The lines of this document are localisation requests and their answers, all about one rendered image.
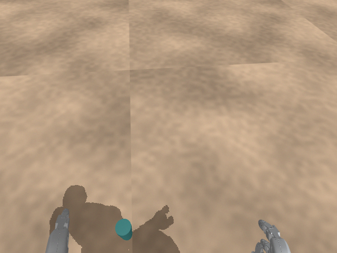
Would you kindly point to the cup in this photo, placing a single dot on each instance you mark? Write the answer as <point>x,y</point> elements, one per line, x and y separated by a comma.
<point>124,229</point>

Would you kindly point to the right robot hand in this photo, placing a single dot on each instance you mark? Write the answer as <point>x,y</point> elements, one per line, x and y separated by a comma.
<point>276,245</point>

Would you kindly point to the left robot hand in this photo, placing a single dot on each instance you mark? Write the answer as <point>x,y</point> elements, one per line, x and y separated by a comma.
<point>58,239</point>

